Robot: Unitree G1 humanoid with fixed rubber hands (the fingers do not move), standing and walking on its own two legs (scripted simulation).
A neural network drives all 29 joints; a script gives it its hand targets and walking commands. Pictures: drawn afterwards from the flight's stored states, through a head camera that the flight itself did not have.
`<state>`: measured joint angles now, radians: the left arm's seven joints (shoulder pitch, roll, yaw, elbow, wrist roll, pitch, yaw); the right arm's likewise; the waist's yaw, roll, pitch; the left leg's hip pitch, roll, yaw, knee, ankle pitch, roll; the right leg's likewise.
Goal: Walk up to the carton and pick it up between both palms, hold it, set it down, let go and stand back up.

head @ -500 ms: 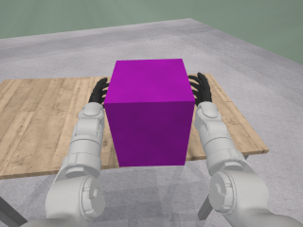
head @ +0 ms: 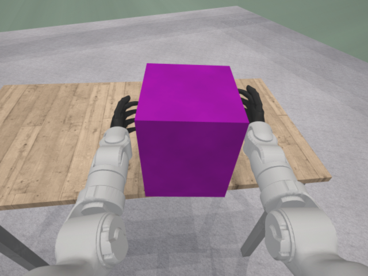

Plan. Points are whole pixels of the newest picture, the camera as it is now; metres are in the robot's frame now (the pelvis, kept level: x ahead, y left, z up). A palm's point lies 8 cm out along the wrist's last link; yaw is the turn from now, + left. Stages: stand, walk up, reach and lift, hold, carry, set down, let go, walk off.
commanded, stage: set down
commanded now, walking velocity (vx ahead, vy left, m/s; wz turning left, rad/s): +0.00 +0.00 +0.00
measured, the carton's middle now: (186, 132) +0.43 -0.03 +0.10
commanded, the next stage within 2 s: none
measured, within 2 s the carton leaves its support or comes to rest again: neither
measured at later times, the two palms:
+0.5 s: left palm (97, 134) +0.38 +0.17 +0.14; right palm (254, 129) +0.39 -0.18 +0.15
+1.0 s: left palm (58, 185) +0.26 +0.21 +0.14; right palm (276, 171) +0.27 -0.18 +0.14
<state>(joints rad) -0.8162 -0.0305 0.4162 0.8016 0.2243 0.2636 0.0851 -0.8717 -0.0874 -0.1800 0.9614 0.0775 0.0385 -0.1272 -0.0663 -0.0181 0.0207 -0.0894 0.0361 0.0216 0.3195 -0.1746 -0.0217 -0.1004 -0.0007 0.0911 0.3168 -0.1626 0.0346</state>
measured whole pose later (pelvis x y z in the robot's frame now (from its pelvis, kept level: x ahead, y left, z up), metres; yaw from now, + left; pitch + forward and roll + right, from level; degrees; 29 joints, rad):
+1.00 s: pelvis -0.03 +0.00 +0.00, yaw +0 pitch -8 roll -1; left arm -0.20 0.06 0.24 -0.21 0.01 0.77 0.04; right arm -0.27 -0.23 0.04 0.09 0.41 0.36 -0.22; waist -0.04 -0.02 0.02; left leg -0.07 0.05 0.02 0.36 -0.17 -0.02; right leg -0.06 0.01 0.09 0.32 -0.13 0.03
